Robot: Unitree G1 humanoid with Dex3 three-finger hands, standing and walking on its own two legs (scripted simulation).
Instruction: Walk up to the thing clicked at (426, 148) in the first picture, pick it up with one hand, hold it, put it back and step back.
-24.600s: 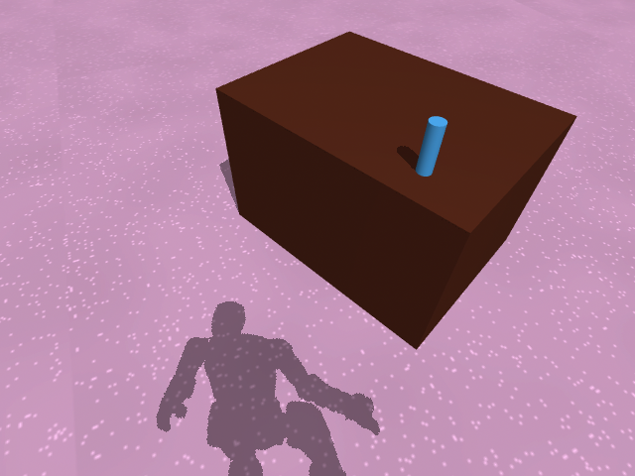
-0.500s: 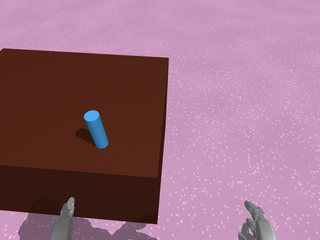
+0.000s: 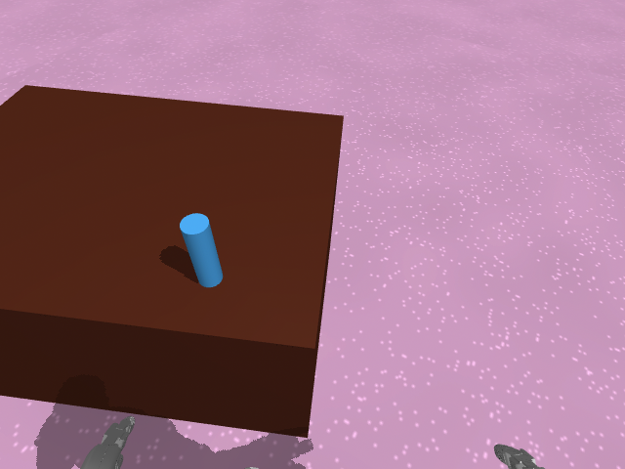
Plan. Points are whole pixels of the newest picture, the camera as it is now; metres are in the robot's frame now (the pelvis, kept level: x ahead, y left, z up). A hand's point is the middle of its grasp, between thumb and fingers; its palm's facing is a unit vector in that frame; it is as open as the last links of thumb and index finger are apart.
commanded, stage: stand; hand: left
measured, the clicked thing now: (203, 252) +0.47 +0.21 -0.06
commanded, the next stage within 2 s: none
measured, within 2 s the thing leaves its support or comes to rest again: neither
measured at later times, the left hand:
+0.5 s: hand out of the picture +0.04 +0.26 -0.12, palm faces -0.02 -0.94 -0.35, open 7.6 cm
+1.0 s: hand out of the picture +0.04 +0.25 -0.12, palm faces -0.03 -0.94 -0.34, open 7.4 cm
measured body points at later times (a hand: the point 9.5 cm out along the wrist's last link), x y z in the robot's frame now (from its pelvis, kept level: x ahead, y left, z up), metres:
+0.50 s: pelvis -0.01 +0.01 +0.04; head -0.01 +0.02 +0.49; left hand +0.04 +0.31 -0.10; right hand +0.07 -0.27 -0.10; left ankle +0.03 +0.13 -0.70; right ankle -0.03 -0.13 -0.70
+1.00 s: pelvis -0.01 +0.00 +0.05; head -0.01 +0.00 +0.49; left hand +0.04 +0.30 -0.09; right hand +0.04 -0.29 -0.09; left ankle +0.03 +0.13 -0.70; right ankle -0.03 -0.13 -0.70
